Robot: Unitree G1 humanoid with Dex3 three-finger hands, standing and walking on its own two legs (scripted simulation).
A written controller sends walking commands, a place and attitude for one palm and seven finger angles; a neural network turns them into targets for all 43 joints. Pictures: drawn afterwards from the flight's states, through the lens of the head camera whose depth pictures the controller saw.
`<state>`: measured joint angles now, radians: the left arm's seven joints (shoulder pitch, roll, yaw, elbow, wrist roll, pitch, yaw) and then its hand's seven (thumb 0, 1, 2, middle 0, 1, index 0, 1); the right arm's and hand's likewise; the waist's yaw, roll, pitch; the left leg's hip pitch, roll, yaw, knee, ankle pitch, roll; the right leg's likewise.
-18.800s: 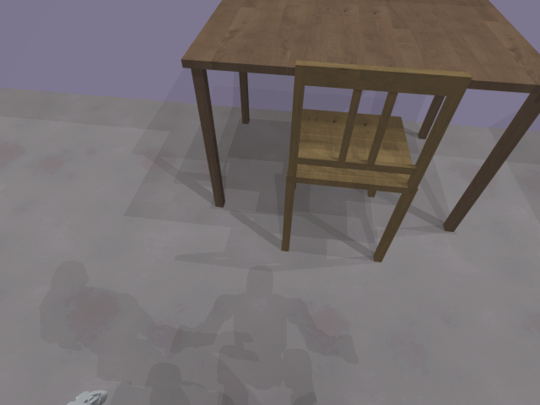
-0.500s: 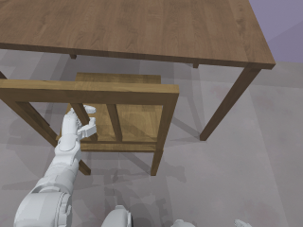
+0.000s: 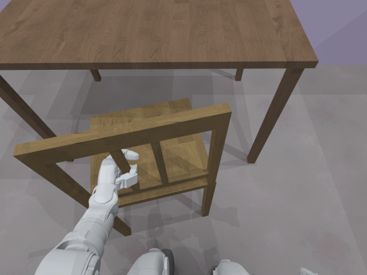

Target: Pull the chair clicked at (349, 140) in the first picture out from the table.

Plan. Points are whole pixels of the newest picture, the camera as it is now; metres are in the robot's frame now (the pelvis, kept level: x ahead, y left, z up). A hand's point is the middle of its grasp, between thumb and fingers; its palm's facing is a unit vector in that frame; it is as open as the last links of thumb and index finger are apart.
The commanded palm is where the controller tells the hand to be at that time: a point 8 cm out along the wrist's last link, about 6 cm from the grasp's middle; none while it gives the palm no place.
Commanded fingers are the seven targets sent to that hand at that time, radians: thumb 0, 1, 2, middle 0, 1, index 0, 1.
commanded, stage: step backward, pulling the chair out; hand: left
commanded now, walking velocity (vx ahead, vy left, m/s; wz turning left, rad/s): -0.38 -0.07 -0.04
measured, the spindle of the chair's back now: (126, 170) +0.37 +0.16 -0.08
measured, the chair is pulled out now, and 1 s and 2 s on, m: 0.16 0.25 0.45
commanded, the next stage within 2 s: none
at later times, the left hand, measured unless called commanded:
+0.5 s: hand (133, 187) +0.32 +0.14 -0.06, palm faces +0.07 -0.97 -0.21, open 5.4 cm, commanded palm +0.31 +0.18 -0.06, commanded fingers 0.00 0.90 0.90 -0.50 -1.45 -0.50 -1.45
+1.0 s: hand (130, 214) +0.25 +0.13 -0.06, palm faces +0.00 -0.98 -0.21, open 5.4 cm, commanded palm +0.24 +0.18 -0.06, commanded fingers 0.00 0.90 0.90 -0.50 -1.45 -0.50 -1.45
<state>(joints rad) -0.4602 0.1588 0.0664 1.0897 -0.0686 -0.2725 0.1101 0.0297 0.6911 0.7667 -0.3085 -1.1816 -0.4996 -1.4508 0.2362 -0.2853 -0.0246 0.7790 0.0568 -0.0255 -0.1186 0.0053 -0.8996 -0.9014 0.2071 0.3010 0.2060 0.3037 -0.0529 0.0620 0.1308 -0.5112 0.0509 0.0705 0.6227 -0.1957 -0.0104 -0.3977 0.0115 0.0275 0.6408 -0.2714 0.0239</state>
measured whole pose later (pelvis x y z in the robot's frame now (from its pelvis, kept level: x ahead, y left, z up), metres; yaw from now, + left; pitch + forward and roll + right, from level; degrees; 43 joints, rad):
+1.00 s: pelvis -0.12 +0.01 +0.00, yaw -3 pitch +1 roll +0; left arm -0.47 0.20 0.07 0.98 -0.03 -0.21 0.11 0.01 0.66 0.77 -0.29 -1.27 -0.50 -1.45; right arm 0.19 -0.26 -0.01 0.74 0.02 0.01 -0.11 0.00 -0.90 -0.90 0.21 0.30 0.21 0.30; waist -0.04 0.00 0.18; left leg -0.41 0.03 -0.01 0.66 -0.25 -0.02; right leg -0.49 -0.05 -0.02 0.63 -0.21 0.02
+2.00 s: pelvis -0.30 +0.01 +0.01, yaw -2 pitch +2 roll -1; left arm -0.49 0.19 0.05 1.04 -0.04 -0.21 0.08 0.04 0.67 0.78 -0.27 -1.26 -0.50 -1.45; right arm 0.24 -0.25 -0.03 0.75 0.02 -0.03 -0.10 0.00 -0.90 -0.90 0.20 0.30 0.20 0.30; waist -0.01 0.02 0.17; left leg -0.32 0.05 0.01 0.60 -0.30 -0.02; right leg -0.45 -0.02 -0.02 0.73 -0.35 0.01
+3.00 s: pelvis -0.38 +0.03 +0.02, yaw -3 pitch -2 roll +0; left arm -0.16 0.14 0.01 0.79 -0.03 -0.14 0.10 0.06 0.66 0.81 -0.29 -1.22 -0.50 -1.45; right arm 0.21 -0.24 -0.02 0.70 0.03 0.00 -0.10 0.01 -0.90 -0.90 0.21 0.30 0.20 0.30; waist -0.02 0.02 0.10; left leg -0.15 0.06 0.08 0.48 -0.30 -0.03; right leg -0.26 -0.03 -0.01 0.48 -0.20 0.02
